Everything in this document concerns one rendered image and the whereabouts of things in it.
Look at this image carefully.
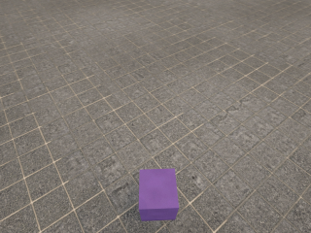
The carton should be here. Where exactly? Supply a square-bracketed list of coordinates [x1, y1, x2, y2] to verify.
[138, 168, 179, 221]

